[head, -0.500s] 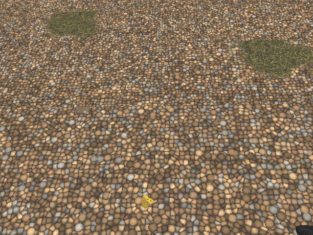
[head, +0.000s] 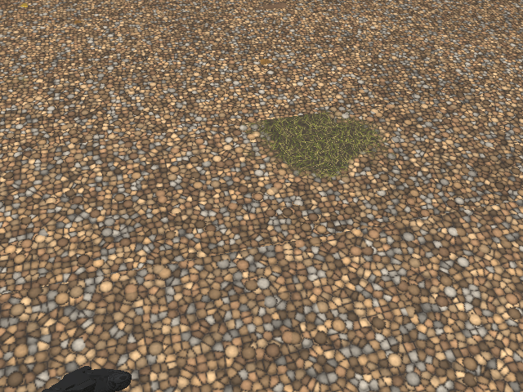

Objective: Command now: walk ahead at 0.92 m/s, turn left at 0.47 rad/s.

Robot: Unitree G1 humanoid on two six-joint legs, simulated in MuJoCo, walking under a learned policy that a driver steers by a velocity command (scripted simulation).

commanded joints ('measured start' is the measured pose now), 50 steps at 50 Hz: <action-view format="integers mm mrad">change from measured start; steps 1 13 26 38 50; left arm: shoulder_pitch -195 237 265 51 374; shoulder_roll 40 58 239 59 125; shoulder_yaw -4 46 81 -1 54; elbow -133 76 176 -42 145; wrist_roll -17 -19 -27 6 -50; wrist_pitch -28 -47 -38 3 -59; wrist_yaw -6 79 107 54 73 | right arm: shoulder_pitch -71 -248 -253 -294 -181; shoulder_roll -184 -62 -150 -231 -130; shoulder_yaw -45 -12 -2 -48 -3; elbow -57 -140 -216 -172 -71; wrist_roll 4 -12 0 9 -41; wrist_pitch -13 45 65 -2 13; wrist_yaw -8 37 67 -14 -91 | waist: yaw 37 150 -90 175 174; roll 210 -73 -60 29 31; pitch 120 101 -33 137 28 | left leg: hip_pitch -103 -743 -133 -516 110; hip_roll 174 157 -62 4 -76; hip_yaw -246 57 326 -199 -147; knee -164 970 509 -78 866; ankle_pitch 209 44 175 282 260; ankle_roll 165 26 166 271 110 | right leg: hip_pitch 35 545 575 249 363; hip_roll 48 -285 -240 -56 -97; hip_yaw -66 232 -293 -67 19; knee -194 -673 -231 43 -759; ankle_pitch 24 -178 1385 24 981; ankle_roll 18 -126 -34 69 -13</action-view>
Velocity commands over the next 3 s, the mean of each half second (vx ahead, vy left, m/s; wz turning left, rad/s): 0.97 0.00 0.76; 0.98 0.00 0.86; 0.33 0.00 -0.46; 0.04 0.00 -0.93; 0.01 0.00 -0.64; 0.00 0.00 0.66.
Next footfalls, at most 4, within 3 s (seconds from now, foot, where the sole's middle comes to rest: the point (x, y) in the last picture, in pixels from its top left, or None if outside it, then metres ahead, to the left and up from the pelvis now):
0.12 right None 0.24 -0.14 -0.78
0.56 left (163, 352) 0.61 0.16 -0.78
1.04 right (129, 250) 1.05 0.29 -0.96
1.38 left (44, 243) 1.10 0.57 -0.95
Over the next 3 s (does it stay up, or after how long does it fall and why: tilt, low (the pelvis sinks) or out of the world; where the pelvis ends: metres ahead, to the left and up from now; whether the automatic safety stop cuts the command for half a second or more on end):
stays up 1.26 0.48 -0.17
